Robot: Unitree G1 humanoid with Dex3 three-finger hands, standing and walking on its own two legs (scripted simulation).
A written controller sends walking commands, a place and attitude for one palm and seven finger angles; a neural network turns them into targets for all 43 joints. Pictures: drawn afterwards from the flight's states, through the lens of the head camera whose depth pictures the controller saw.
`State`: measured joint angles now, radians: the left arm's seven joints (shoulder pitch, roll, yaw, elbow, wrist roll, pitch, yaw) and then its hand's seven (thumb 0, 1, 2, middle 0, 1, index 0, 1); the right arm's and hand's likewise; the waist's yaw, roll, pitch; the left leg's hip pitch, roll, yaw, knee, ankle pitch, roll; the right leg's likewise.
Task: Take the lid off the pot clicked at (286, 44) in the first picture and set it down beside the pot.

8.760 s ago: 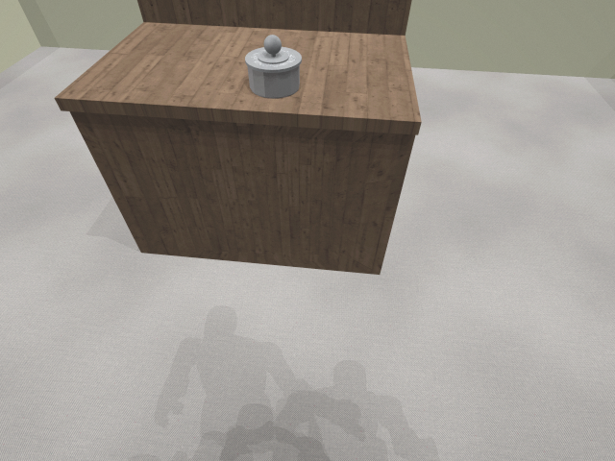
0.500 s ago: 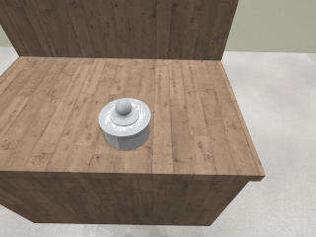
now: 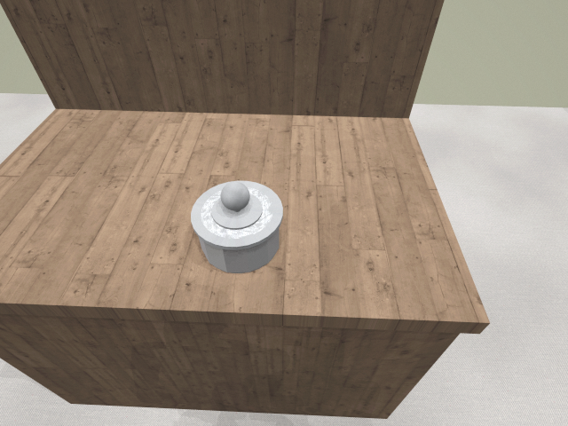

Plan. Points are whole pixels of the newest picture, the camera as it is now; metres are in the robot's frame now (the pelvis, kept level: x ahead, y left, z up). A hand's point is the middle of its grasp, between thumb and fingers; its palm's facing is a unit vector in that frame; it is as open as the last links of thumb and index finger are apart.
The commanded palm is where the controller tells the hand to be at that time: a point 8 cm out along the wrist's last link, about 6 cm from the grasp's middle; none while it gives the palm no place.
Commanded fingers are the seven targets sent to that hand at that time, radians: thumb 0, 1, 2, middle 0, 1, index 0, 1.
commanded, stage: lift the closed hand beside the body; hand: left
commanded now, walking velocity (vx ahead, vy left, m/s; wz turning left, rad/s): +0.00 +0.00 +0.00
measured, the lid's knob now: (235, 196) +0.45 +0.12 +0.08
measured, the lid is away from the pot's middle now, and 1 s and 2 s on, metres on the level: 0.00 0.00 0.00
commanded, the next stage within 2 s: raise the hand higher, near the body in 0.50 s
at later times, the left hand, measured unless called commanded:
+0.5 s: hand out of the picture +0.12 +0.20 -0.01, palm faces +0.25 -0.90 -0.35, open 3.1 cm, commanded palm +0.08 +0.24 +0.02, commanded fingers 0.00 0.90 0.90 -1.30 -1.50 -1.30 -1.50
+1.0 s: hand (117, 390) +0.15 +0.21 +0.04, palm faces +0.32 -0.87 -0.37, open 3.1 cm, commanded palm +0.11 +0.25 +0.08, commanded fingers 0.00 0.90 0.90 -1.30 -1.50 -1.30 -1.50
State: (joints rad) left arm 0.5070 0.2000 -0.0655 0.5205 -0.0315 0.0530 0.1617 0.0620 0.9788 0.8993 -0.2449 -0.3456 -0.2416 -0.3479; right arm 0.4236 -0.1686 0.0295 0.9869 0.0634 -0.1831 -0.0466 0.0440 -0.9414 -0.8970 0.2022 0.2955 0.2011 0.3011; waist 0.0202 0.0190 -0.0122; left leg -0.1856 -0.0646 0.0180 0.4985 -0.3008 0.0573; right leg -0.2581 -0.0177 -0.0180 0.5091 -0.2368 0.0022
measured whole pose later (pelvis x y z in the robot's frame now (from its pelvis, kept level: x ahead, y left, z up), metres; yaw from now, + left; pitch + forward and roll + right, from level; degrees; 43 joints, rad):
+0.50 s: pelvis +0.00 -0.03 +0.00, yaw +1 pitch -1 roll -1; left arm 0.66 0.23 0.10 -0.05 -0.02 -0.07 0.09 0.02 0.90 0.90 -1.15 -1.34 -1.14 -1.34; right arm 0.23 -0.22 -0.02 0.60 0.01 -0.18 -0.04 0.01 -0.91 -0.90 0.20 0.30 0.21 0.32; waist 0.03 0.04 0.00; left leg -0.21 -0.02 -0.03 0.56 -0.33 0.02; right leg -0.26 0.02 -0.07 0.52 -0.25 -0.03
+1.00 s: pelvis +0.01 -0.02 +0.00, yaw +2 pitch -2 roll -1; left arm 0.65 0.26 0.17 -0.22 -0.02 -0.08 0.08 0.02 0.90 0.90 -1.30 -1.50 -1.29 -1.50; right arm 0.18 -0.21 -0.01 0.61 0.02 -0.19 -0.06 0.02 -0.91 -0.90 0.20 0.30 0.20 0.30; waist 0.06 0.04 0.00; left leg -0.14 -0.03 -0.03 0.51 -0.33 0.03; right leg -0.19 0.02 -0.06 0.49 -0.26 -0.03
